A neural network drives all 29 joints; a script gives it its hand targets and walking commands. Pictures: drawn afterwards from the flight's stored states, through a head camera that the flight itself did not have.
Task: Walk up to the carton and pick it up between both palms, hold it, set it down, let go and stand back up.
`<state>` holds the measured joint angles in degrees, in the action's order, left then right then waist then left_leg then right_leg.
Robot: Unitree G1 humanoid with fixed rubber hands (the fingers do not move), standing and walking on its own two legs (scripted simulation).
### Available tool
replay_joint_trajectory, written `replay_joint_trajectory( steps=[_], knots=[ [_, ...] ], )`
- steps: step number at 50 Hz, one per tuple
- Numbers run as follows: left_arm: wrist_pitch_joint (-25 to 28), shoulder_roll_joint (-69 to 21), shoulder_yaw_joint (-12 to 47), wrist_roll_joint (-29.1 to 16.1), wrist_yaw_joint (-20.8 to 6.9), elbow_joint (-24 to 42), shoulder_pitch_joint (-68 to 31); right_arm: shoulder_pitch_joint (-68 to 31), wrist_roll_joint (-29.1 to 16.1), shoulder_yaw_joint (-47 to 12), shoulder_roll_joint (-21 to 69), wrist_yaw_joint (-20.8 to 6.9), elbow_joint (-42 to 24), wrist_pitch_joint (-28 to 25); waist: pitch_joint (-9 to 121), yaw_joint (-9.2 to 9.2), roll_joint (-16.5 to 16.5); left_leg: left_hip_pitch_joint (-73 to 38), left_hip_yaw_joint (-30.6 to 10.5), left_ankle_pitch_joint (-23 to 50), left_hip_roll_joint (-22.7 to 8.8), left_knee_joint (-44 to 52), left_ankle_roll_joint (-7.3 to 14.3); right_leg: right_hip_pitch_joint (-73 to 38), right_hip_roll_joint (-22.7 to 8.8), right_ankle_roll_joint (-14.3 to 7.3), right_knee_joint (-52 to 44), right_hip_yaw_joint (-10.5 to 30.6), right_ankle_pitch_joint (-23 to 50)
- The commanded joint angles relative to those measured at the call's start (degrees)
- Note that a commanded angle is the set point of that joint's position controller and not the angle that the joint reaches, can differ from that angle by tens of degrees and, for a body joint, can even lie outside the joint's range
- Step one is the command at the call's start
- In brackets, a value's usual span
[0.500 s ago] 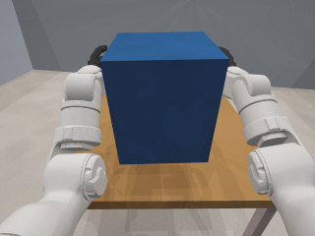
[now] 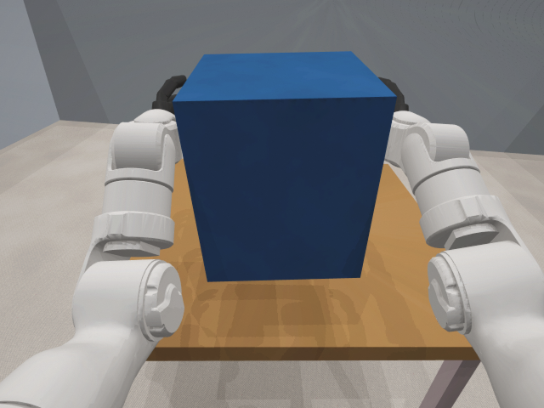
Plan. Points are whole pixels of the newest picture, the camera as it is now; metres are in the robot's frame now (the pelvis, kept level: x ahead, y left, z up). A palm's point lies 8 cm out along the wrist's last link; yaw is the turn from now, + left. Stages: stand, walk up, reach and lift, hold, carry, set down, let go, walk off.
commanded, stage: hold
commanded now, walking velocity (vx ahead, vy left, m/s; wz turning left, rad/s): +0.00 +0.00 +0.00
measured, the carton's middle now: (280, 164) +0.36 -0.01 +0.27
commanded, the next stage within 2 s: none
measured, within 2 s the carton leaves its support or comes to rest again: neither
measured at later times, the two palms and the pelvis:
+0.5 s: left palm (165, 129) +0.37 +0.15 +0.32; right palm (391, 130) +0.37 -0.16 +0.32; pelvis +0.00 +0.00 +0.00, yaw +0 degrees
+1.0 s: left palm (166, 128) +0.37 +0.15 +0.32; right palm (392, 129) +0.37 -0.16 +0.33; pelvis +0.00 +0.00 +0.00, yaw +0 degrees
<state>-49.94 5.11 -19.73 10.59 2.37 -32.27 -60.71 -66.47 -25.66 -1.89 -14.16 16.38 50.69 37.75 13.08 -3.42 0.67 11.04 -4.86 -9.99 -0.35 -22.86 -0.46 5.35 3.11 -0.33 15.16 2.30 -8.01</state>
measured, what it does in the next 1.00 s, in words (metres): stands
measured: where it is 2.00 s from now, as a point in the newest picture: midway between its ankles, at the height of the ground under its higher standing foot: outside the picture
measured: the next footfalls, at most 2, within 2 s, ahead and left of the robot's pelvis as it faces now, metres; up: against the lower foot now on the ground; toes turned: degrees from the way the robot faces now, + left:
none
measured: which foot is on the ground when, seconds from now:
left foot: down 0.00-1.00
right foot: down 0.00-1.00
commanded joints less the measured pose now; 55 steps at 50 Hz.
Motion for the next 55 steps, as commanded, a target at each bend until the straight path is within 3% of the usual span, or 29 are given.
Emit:
replay_joint_trajectory(
  steps=[1,6,14,21,36,41,48,55],
  knots=[
    [5.08,-34.82,17.76,-9.24,-7.37,8.63,-44.44,-49.15,-10.52,-8.89,43.08,-7.34,-19.58,-1.41,16.78,-0.63,0.98,-6.52,1.05,11.41,1.83,1.67,-1.82,-6.03,1.61,2.48,-0.52,0.41,9.79],
    [4.86,-36.15,19.34,-9.86,-7.22,9.52,-44.46,-49.71,-10.42,-8.76,42.80,-7.35,-21.21,-1.70,17.42,-1.19,2.22,-6.67,0.96,11.48,1.73,1.54,-2.24,-5.94,1.66,2.20,-0.44,0.33,9.64],
    [4.47,-34.98,18.58,-9.43,-7.30,10.77,-42.83,-49.24,-11.49,-10.69,43.65,-6.79,-23.99,-1.35,18.73,-0.43,0.16,-7.74,1.10,13.72,2.20,0.87,-1.67,-7.45,1.65,3.13,-0.18,0.58,13.20],
    [4.46,-35.83,19.54,-9.72,-7.23,10.41,-44.28,-49.94,-11.00,-9.58,43.29,-7.26,-22.45,-1.34,16.50,-0.52,1.55,-6.65,1.05,11.23,1.71,1.54,-1.87,-5.07,1.75,2.27,-0.76,0.53,8.68],
    [4.68,-35.04,17.71,-8.97,-7.38,7.49,-43.70,-49.58,-10.21,-8.44,42.41,-7.50,-19.28,-1.20,16.09,-0.47,1.03,-5.94,1.04,9.74,1.60,2.12,-1.74,-5.26,1.63,2.17,-0.81,0.58,8.03],
    [5.03,-36.14,19.54,-10.16,-7.03,9.69,-45.50,-49.58,-10.79,-8.49,42.46,-7.70,-19.97,-1.34,17.63,-1.30,2.59,-6.26,0.77,11.28,1.53,1.60,-2.38,-5.72,1.81,1.90,-0.42,0.54,8.91],
    [4.68,-35.24,17.85,-9.27,-7.20,8.68,-44.25,-50.56,-11.20,-9.33,42.85,-7.55,-20.73,-1.35,17.39,-0.08,0.97,-6.36,0.92,11.89,1.77,1.55,-1.83,-6.10,1.75,2.33,-0.51,0.55,9.88],
    [4.91,-35.28,18.37,-9.67,-7.26,8.66,-45.06,-50.02,-10.68,-8.94,43.13,-7.37,-20.24,-1.18,16.75,-0.66,0.83,-6.16,0.86,9.99,1.70,1.97,-1.62,-4.93,1.52,2.40,-0.80,0.69,8.54]
  ],
)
